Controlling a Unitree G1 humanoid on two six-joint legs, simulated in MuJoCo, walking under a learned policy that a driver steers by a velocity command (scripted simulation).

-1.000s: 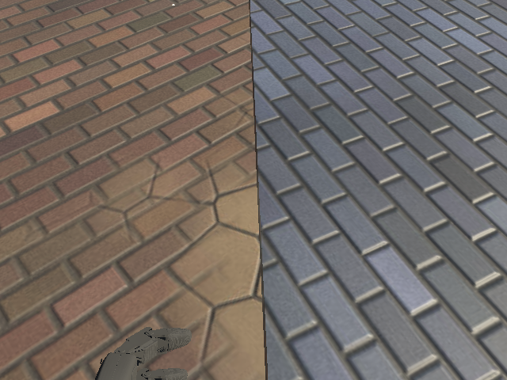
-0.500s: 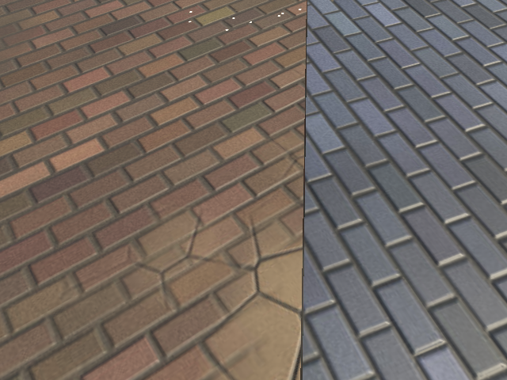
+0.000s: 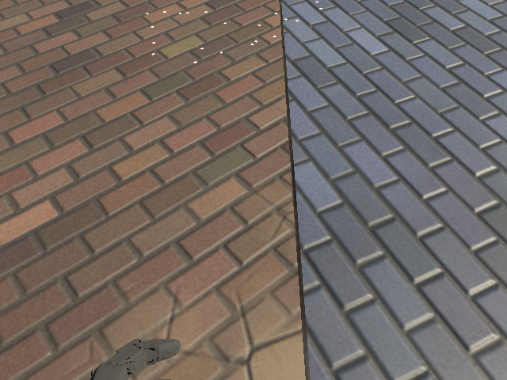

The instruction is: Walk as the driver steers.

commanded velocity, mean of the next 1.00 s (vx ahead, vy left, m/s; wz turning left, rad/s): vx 0.39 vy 0.00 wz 0.49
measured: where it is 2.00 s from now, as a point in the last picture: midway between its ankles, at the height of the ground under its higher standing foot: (230, 366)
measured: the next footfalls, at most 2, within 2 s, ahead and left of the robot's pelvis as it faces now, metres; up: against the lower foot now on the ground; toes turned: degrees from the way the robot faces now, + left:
right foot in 0.06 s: +0.20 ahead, -0.14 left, +0.12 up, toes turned -6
left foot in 0.68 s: +0.48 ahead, +0.20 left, +0.00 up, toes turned +24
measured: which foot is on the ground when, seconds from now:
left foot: down 0.00-0.10, up 0.12-0.66, down 0.68-1.00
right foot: up 0.00-0.04, down 0.06-0.68, up 0.70-1.00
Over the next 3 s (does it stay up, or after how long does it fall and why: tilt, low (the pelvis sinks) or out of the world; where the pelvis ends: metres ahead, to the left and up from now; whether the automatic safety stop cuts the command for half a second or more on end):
stays up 0.69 0.16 0.00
